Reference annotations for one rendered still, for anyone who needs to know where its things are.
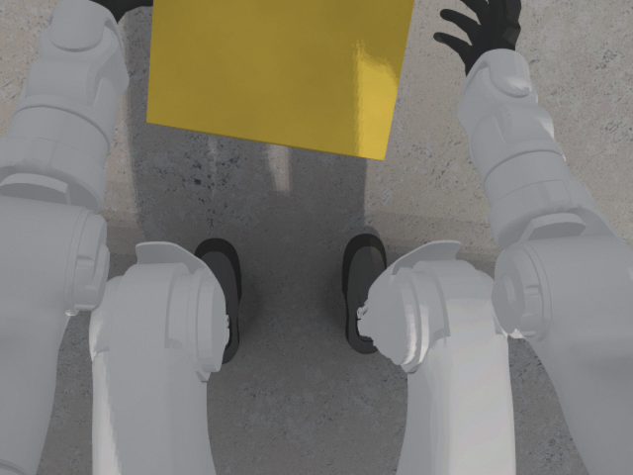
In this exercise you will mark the robot right shin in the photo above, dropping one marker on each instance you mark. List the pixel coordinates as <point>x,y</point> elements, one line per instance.
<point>371,322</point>

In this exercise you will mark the robot right upper arm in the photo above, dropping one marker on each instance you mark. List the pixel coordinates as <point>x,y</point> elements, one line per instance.
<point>571,298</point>

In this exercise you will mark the right robot thigh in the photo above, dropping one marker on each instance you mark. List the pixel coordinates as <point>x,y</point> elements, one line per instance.
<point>437,319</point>

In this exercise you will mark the right robot forearm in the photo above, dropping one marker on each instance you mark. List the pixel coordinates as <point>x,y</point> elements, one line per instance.
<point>529,185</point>

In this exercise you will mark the carton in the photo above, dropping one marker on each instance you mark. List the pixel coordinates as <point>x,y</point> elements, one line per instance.
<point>320,75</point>

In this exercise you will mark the robot right hand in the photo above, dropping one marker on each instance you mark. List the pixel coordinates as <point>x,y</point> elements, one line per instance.
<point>499,28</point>

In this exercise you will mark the robot left hand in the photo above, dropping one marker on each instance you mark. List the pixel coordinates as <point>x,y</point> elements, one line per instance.
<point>119,7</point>

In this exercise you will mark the robot left upper arm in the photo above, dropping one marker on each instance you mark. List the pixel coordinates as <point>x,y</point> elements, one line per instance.
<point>53,263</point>

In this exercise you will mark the left robot forearm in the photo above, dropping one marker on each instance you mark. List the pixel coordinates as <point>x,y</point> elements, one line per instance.
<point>62,127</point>

